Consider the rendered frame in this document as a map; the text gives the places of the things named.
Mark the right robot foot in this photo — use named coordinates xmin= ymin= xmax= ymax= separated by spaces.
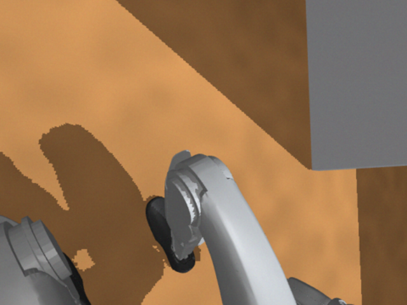
xmin=146 ymin=197 xmax=195 ymax=273

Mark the right robot hand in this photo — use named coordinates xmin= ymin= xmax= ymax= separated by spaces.
xmin=286 ymin=277 xmax=332 ymax=305

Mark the left robot foot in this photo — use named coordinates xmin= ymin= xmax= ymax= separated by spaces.
xmin=63 ymin=253 xmax=91 ymax=305

